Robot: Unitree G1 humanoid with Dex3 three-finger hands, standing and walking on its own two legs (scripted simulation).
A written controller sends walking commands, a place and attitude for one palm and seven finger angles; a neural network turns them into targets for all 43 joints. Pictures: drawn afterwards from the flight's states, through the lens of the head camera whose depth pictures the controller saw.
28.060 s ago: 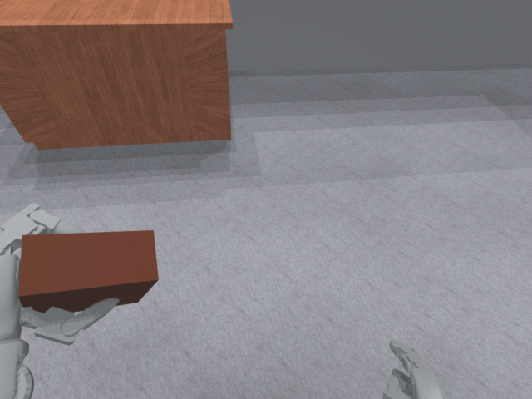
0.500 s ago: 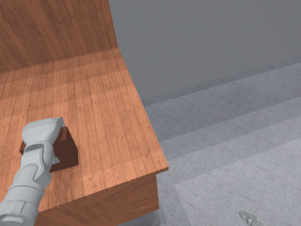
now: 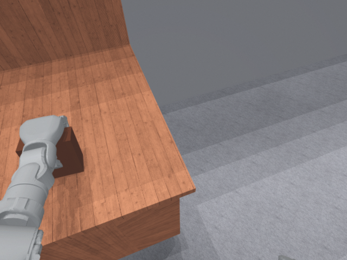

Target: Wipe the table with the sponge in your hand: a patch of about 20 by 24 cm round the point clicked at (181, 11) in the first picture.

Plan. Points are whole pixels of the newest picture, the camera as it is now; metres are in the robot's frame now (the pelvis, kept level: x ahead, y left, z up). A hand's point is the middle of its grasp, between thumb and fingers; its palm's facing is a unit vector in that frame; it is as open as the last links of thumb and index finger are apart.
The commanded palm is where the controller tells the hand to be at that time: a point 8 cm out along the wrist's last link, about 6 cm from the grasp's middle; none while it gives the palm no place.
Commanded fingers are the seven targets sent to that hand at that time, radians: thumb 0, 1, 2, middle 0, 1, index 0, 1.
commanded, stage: wipe forward along the first lane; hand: left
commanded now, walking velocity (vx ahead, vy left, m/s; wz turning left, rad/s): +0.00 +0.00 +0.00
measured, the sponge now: (56, 159) +0.35 +0.34 -0.01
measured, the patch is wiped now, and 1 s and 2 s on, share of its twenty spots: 0.20 0.20 0.60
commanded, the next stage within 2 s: slide across to the middle lane in 0.26 s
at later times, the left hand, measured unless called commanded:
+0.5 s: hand (53, 131) +0.41 +0.35 +0.04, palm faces -0.14 +0.02 -0.99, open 10.0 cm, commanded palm +0.40 +0.33 +0.09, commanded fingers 0.00 0.10 1.30 -1.20 -1.60 -1.20 -1.60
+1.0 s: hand (75, 123) +0.43 +0.30 +0.05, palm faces -0.09 -0.02 -1.00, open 10.0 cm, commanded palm +0.42 +0.28 +0.10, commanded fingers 0.00 0.10 1.30 -1.20 -1.60 -1.20 -1.60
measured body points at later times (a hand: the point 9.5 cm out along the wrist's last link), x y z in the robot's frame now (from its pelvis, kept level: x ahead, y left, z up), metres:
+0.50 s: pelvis +0.00 +0.01 +0.00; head +0.06 +0.01 +0.44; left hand +0.41 +0.35 +0.09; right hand +0.06 -0.27 -0.13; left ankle +0.03 +0.11 -0.72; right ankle -0.02 -0.11 -0.72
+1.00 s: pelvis +0.02 +0.02 +0.01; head +0.07 +0.01 +0.45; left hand +0.43 +0.30 +0.10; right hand +0.14 -0.23 -0.13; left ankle +0.03 +0.11 -0.72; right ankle -0.02 -0.11 -0.72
